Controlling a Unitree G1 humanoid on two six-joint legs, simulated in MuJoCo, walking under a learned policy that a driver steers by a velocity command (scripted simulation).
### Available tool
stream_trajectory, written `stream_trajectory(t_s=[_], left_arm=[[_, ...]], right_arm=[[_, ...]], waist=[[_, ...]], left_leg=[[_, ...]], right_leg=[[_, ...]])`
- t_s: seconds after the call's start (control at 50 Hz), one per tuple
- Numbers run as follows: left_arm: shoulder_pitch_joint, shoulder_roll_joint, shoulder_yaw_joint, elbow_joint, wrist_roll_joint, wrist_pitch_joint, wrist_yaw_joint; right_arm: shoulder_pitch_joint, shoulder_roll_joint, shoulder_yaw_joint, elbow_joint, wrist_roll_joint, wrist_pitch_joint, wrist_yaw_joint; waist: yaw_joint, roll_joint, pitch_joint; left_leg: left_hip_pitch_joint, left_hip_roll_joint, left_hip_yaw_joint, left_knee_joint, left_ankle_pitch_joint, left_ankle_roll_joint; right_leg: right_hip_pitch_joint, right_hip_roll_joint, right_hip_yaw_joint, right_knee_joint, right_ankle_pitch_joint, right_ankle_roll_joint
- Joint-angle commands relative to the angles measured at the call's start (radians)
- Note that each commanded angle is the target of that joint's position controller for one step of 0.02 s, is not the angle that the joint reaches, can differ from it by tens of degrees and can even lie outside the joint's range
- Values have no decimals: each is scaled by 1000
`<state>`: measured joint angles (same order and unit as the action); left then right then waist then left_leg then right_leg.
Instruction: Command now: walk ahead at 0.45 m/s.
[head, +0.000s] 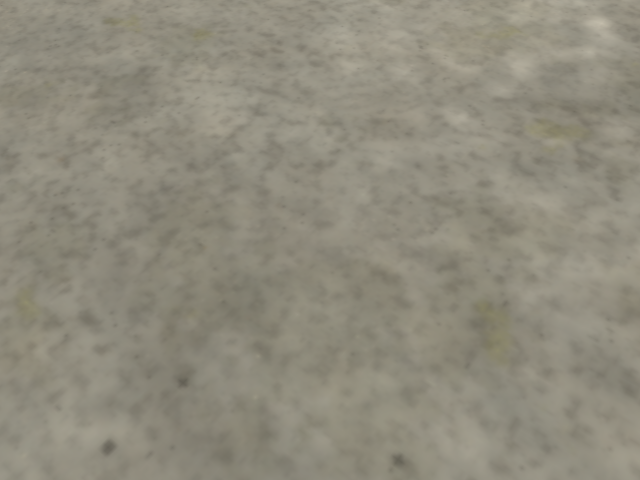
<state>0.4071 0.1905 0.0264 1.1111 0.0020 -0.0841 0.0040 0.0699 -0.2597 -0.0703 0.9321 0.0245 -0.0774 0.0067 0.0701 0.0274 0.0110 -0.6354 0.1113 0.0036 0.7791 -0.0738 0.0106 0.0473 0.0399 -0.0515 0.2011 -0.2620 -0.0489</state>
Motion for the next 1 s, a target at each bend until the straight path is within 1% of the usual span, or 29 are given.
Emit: stream_trajectory(t_s=[0.02,0.08,0.12,0.14,0.16,0.18,0.2,0.22,0.24,0.26,0.28,0.3,0.34,0.4,0.48,0.56,0.64,0.68,0.72,0.74,0.76,0.78,0.8,0.82,0.84,0.86,0.9,0.94,1.0], left_arm=[[25,188,35,-38,-7,-8,13],[52,183,42,-26,-19,-1,14],[34,198,52,-33,-19,6,15],[19,213,58,-40,-17,11,15],[3,216,60,-45,-13,19,15],[-5,198,52,-54,-7,26,15],[37,141,34,-78,4,26,11],[132,12,-2,-77,-6,1,1],[28,117,23,-91,-36,-25,-4],[-62,167,37,-125,-56,-41,-5],[-103,171,39,-134,-49,-48,5],[-113,167,49,-132,-34,-42,13],[-67,125,51,-124,-28,-15,15],[-138,123,56,-155,-20,8,19],[-285,126,60,-207,-6,3,12],[-426,101,45,-246,-14,-7,-5],[-518,101,32,-287,-25,-15,-32],[-529,115,31,-306,-30,-18,-47],[-450,156,48,-299,-30,-17,-55],[-327,189,69,-267,-27,-15,-55],[-159,242,97,-219,-26,-10,-49],[-2,343,125,-197,-13,-2,-40],[20,321,114,-190,-26,3,-40],[-30,256,93,-200,-24,2,-39],[-104,218,83,-227,-16,-3,-35],[-172,191,74,-244,-9,-8,-37],[-230,153,59,-267,1,-12,-35],[-210,185,66,-270,-10,-11,-24],[-149,230,80,-267,-14,-10,-1]], right_arm=[[-170,-18,12,-94,3,-11,13],[-215,-35,14,-122,8,-16,29],[-190,-65,4,-126,8,-21,37],[-138,-90,-8,-117,7,-22,37],[-23,-122,-27,-86,6,-20,34],[156,-161,-51,-31,8,-15,27],[317,-230,-69,5,-11,-12,17],[360,-255,-65,21,-18,-13,26],[301,-168,-39,16,-9,-21,30],[205,-133,-27,-1,-7,-29,28],[119,-111,-18,-19,-15,-37,30],[75,-82,-10,-23,-27,-44,34],[68,-51,0,-10,-36,-48,38],[126,-94,-5,13,-31,-47,19],[208,-117,-7,32,-27,-36,-9],[288,-124,-6,54,-16,-30,-16],[350,-134,-12,85,-15,-10,-19],[350,-143,-19,90,-16,0,-23],[311,-162,-27,77,-18,7,-27],[287,-163,-27,68,-19,15,-29],[285,-147,-18,50,-27,18,-34],[363,-73,8,18,-45,3,-25],[375,-20,31,20,-37,-32,-10],[280,-104,11,-8,-1,-66,2],[188,-133,7,-39,19,-85,3],[152,-132,2,-43,7,-90,-3],[153,-131,-13,-51,-22,-69,-16],[153,-100,-12,-65,-32,-48,-23],[35,-90,-10,-114,-37,-35,-29]], waist=[[7,-101,125],[-4,-100,142],[-41,-108,108],[-76,-127,61],[-141,-138,-16],[-221,-131,-118],[-237,11,-255],[-170,258,-399],[-190,170,-298],[-165,125,-151],[-129,27,-94],[-95,9,-52],[-48,38,-47],[-46,27,14],[-82,14,46],[-129,15,66],[-155,17,87],[-141,28,80],[-83,64,12],[-15,69,-63],[51,46,-163],[41,-141,-311],[20,-270,-391],[39,-211,-300],[28,-152,-190],[-11,-55,-110],[-74,-45,-65],[-93,-60,-41],[-66,-68,5]], left_leg=[[-6,-36,42,-150,104,-3],[-11,-37,19,-219,101,32],[51,-56,25,-247,53,63],[142,-85,45,-241,24,79],[295,-120,70,-235,2,101],[537,-126,67,-228,-5,129],[869,84,-217,-234,-126,208],[1057,280,-722,-433,-380,340],[984,244,-742,-517,-456,289],[837,221,-585,-531,-375,247],[684,191,-466,-552,-253,228],[560,158,-369,-574,-139,216],[457,118,-275,-620,-88,215],[410,109,-207,-682,-69,233],[473,89,-140,-696,9,211],[514,67,-72,-692,35,185],[677,119,-44,-637,91,182],[747,152,-26,-591,184,166],[778,154,16,-473,504,138],[760,127,58,-318,671,116],[642,84,101,-98,641,79],[256,-20,128,286,268,15],[-15,-183,5,540,-446,-19],[-141,-115,-106,618,-432,14],[-165,-68,-95,590,-351,35],[-122,-30,-86,498,-281,37],[8,10,-91,366,-229,23],[35,11,-77,266,-215,-7],[9,-14,-60,50,-38,-46]], right_leg=[[-107,-243,118,-123,263,-139],[-19,-288,105,-96,309,-129],[42,-308,90,-28,461,-110],[57,-309,80,41,635,-100],[48,-287,54,184,800,-82],[-49,-238,23,400,809,-51],[-343,-156,-11,747,479,-14],[-612,26,87,1048,-283,25],[-721,-21,193,1165,-294,1],[-777,-71,160,1172,-206,-18],[-729,-126,143,1120,-103,-25],[-674,-163,135,1065,-45,-25],[-583,-196,142,998,-8,-25],[-652,-215,123,874,57,2],[-757,-202,107,633,279,38],[-710,-155,57,432,404,40],[-757,-134,44,341,344,19],[-747,-121,38,323,267,-13],[-600,-65,0,323,181,-53],[-432,-22,-31,309,186,-79],[-180,-28,11,316,213,-114],[228,-268,418,320,152,-256],[392,-405,850,120,-5,-366],[345,-366,773,88,-65,-311],[212,-326,625,79,2,-274],[48,-288,518,55,109,-253],[-143,-236,425,11,230,-235],[-225,-222,384,-19,260,-246],[-282,-188,331,-42,258,-226]])
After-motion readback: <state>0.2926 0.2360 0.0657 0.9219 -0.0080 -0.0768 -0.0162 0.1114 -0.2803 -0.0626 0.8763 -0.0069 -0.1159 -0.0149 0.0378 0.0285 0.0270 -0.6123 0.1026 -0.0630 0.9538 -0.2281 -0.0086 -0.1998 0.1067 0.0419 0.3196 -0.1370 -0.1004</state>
